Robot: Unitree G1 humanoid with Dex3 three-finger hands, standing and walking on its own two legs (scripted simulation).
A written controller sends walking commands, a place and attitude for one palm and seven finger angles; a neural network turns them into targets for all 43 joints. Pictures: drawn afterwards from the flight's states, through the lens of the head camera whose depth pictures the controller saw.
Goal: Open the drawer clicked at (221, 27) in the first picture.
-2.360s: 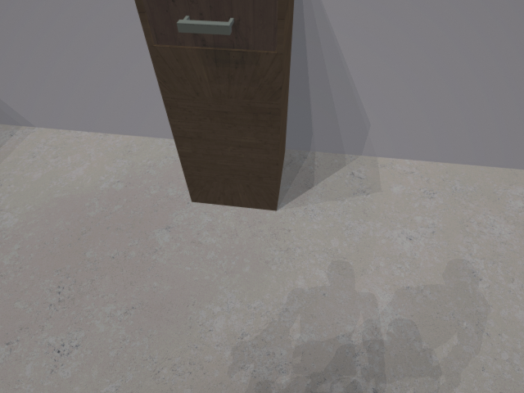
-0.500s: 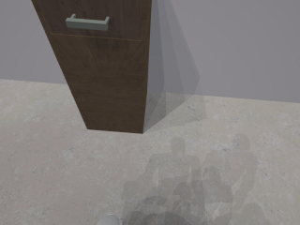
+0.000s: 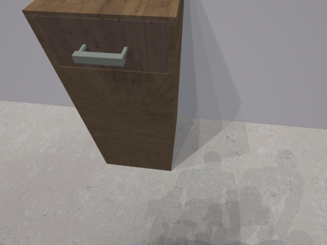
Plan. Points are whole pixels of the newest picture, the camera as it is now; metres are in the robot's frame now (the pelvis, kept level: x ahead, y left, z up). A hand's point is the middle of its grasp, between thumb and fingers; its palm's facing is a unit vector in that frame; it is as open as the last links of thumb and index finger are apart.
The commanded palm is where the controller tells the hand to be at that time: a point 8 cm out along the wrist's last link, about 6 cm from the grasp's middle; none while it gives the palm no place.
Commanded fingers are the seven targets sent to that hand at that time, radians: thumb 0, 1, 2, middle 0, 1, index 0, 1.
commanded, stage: come to a stop and stand still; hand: left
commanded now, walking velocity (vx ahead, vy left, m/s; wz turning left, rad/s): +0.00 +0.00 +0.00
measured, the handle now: (101, 53) +0.60 +0.23 +0.13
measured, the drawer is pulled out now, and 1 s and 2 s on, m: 0.00 0.00 0.00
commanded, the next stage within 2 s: look again from close up in 1.34 s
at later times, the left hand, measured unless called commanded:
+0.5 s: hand (101, 229) +0.17 +0.19 -0.14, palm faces +0.02 -0.94 -0.33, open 7.4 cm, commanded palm none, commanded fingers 0.00 0.90 0.90 -0.20 -0.30 -0.20 -0.30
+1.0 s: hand out of the picture +0.10 +0.21 -0.16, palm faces +0.00 -0.97 -0.25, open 7.4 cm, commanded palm none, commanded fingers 0.00 0.90 0.90 -0.20 -0.30 -0.20 -0.30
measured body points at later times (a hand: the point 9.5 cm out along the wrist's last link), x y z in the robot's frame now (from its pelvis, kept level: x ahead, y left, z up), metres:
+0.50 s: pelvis +0.08 -0.02 +0.01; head +0.13 -0.06 +0.45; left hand +0.17 +0.24 -0.12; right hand +0.12 -0.27 -0.16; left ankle +0.03 +0.13 -0.66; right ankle +0.06 -0.10 -0.73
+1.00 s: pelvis +0.06 +0.02 +0.01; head +0.05 +0.01 +0.46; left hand +0.10 +0.27 -0.14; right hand +0.13 -0.20 -0.14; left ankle +0.05 +0.12 -0.73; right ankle +0.06 -0.10 -0.73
